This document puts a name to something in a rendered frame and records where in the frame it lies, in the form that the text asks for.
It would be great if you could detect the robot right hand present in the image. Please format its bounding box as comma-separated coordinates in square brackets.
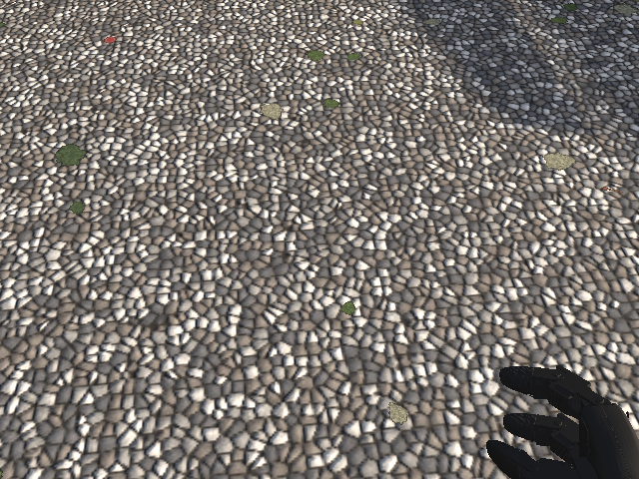
[486, 365, 639, 479]

